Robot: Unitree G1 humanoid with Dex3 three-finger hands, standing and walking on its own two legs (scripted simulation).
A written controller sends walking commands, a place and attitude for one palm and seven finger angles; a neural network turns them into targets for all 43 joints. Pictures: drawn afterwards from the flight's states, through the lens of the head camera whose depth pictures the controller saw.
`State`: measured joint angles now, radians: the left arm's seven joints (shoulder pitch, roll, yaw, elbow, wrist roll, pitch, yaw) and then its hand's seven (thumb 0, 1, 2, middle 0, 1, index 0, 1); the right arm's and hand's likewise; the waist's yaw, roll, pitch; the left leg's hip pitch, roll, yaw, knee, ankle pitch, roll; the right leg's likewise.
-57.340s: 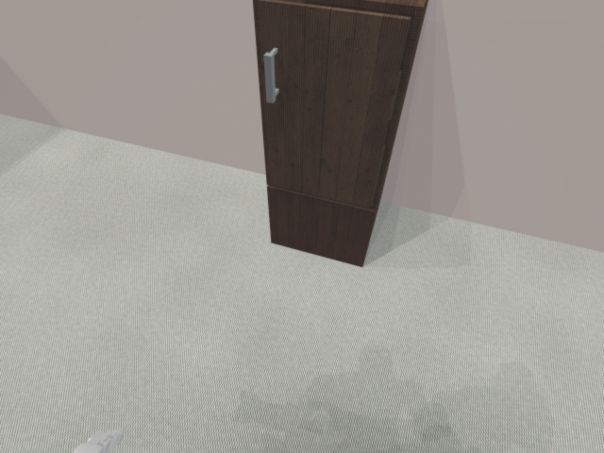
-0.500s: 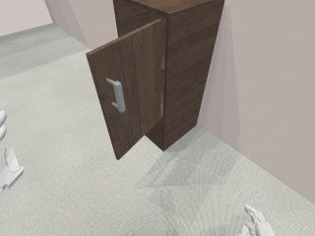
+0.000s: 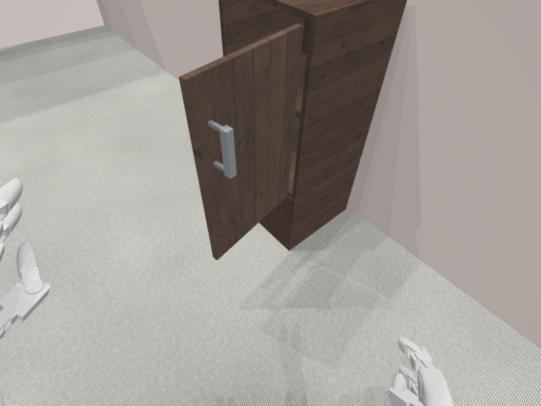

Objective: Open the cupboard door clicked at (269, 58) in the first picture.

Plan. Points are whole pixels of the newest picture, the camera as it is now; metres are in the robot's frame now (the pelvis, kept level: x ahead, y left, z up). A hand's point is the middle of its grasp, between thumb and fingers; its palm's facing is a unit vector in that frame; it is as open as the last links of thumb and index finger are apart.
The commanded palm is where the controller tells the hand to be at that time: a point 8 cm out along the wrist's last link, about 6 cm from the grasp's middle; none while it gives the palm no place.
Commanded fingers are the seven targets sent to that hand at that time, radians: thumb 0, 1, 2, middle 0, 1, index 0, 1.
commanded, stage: stop stepping back and stand still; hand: left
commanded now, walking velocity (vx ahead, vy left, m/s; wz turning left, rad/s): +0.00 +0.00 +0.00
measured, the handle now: (222, 149) +0.62 +0.14 +0.02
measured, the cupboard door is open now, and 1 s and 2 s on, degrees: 100 100 100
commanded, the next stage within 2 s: let the arm hang, fingers relaxed in 0.46 s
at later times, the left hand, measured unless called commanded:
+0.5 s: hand out of the picture +0.17 +0.29 +0.16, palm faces +0.43 -0.78 -0.46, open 7.4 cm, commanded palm +0.10 +0.33 +0.18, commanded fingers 0.00 0.90 0.90 -0.20 -0.30 -0.20 -0.30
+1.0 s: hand out of the picture -0.04 +0.18 -0.18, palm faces +0.06 -0.98 -0.18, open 7.1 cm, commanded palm none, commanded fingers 0.00 0.90 0.90 -0.20 -0.30 -0.20 -0.30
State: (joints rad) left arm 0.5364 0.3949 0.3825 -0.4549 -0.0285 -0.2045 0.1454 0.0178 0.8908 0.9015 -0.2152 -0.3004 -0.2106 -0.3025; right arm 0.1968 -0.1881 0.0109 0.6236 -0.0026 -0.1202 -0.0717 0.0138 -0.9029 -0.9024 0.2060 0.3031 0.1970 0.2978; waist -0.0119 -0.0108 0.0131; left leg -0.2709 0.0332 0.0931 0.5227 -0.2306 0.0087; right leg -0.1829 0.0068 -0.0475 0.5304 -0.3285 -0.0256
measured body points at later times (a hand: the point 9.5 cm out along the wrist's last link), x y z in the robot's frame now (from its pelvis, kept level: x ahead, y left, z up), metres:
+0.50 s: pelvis -0.03 +0.02 +0.01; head -0.02 +0.03 +0.46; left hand +0.14 +0.33 +0.18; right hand +0.13 -0.20 -0.08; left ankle +0.03 +0.11 -0.73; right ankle -0.03 -0.10 -0.73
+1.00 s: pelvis -0.03 +0.00 +0.00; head +0.00 +0.02 +0.45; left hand -0.04 +0.24 -0.16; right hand -0.02 -0.25 -0.14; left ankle +0.03 +0.11 -0.73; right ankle -0.03 -0.10 -0.73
